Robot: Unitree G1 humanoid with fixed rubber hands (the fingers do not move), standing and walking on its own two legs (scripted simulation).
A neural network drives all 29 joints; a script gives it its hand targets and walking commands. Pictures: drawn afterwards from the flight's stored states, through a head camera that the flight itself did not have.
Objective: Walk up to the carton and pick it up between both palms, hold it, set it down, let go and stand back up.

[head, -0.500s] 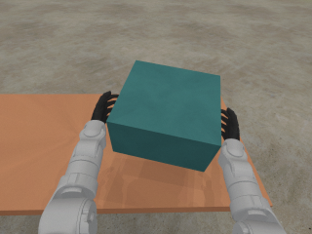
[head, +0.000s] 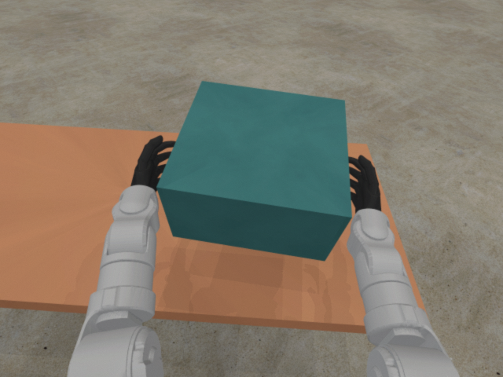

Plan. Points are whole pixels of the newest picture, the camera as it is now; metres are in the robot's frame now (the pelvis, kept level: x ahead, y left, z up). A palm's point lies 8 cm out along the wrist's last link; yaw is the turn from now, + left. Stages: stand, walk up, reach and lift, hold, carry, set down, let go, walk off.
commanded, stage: reach and lift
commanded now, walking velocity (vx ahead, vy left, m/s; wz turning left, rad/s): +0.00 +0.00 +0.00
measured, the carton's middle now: (260, 166) +0.44 -0.04 +0.11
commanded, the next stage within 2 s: hold in 1.20 s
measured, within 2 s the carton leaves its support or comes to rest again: neither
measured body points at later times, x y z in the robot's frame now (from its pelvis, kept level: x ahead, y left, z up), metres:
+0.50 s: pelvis +0.01 +0.00 +0.00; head -0.02 +0.03 +0.45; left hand +0.37 +0.17 +0.14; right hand +0.36 -0.19 +0.13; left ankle -0.02 +0.12 -0.75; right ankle +0.05 -0.12 -0.75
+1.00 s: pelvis +0.00 +0.01 +0.00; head -0.03 +0.03 +0.45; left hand +0.36 +0.17 +0.15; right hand +0.35 -0.19 +0.15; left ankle -0.02 +0.12 -0.75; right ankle +0.05 -0.12 -0.75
